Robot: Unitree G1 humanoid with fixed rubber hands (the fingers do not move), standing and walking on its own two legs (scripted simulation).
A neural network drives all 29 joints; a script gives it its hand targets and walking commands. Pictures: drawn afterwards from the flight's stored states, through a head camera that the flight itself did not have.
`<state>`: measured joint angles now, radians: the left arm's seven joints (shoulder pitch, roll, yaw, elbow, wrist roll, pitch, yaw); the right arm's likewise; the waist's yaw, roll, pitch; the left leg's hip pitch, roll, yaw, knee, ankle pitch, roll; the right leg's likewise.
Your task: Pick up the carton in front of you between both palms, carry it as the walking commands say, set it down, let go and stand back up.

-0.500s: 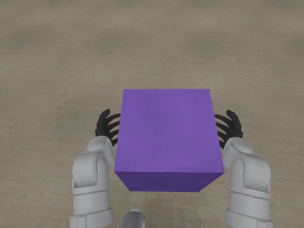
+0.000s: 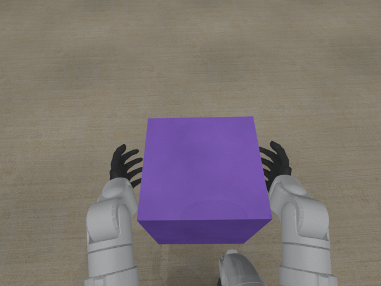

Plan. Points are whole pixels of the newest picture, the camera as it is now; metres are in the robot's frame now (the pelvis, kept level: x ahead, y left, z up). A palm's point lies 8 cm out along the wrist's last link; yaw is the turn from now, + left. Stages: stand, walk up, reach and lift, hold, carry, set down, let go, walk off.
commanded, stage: carry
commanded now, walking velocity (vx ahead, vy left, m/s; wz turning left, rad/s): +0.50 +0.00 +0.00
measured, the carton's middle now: (200, 187) +0.34 -0.03 -0.02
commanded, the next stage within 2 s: none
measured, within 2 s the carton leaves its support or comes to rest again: neither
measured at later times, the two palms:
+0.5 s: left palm (111, 62) +0.61 +0.16 +0.12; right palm (234, 54) +0.63 -0.14 +0.11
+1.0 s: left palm (118, 9) +0.90 +0.17 +0.10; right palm (213, 5) +0.90 -0.13 +0.10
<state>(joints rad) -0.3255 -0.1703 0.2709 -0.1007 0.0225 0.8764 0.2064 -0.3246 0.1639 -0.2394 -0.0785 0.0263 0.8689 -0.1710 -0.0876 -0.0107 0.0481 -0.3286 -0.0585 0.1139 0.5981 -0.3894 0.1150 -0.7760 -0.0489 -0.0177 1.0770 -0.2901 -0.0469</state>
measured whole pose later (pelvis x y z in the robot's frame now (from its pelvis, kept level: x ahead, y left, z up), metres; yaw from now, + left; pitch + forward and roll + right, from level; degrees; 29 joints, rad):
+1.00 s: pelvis +0.68 +0.02 +0.01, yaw +1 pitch +3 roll +0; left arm 0.11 -0.14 0.04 -0.55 0.01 1.13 0.15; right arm 0.10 0.14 -0.03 -0.52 0.00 1.13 -0.15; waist -0.01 0.00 -0.14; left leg 0.07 0.05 0.22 0.25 -0.36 -0.03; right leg -0.54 -0.09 -0.18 0.52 -0.03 0.00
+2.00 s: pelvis +0.89 +0.03 +0.01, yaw +1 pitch +2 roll +0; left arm -0.05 -0.13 0.07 -0.13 0.15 0.94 0.07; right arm -0.05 0.13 -0.08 -0.13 -0.14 0.94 -0.06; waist 0.00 0.00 -0.12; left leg -0.23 0.06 0.19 0.51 -0.31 0.01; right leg -0.22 -0.07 -0.19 0.50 -0.31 0.00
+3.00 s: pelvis +0.86 +0.01 +0.01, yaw +1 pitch +2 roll +0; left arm -0.18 -0.14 0.16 0.13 0.21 0.74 0.02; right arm -0.18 0.14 -0.16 0.13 -0.21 0.74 -0.02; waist 0.00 0.00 -0.09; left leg -0.27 0.07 0.19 0.50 -0.26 0.00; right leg -0.26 -0.06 -0.20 0.50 -0.27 -0.02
